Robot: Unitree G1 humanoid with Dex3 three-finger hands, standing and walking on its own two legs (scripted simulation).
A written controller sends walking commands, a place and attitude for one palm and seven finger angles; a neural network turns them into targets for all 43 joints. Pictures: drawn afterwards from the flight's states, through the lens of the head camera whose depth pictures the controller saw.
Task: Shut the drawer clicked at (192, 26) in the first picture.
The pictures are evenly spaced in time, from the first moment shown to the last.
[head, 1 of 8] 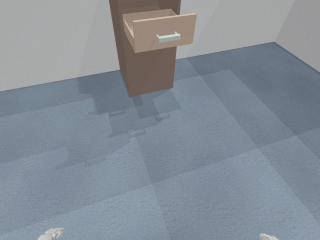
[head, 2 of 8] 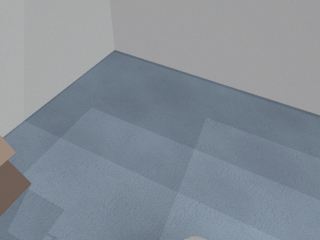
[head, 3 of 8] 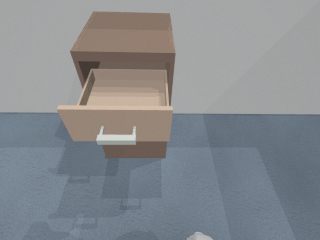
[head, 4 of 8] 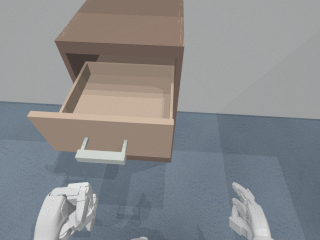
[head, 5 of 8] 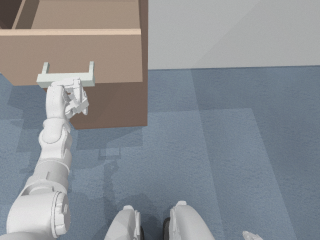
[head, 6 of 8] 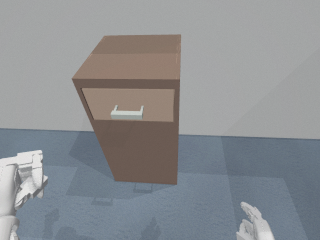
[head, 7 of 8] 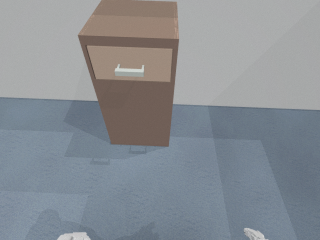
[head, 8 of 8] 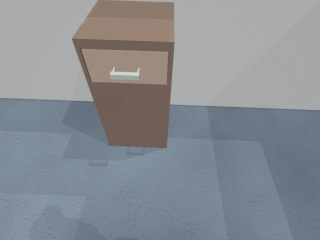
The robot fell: no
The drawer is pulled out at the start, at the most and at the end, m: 0.29 0.29 0.00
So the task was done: yes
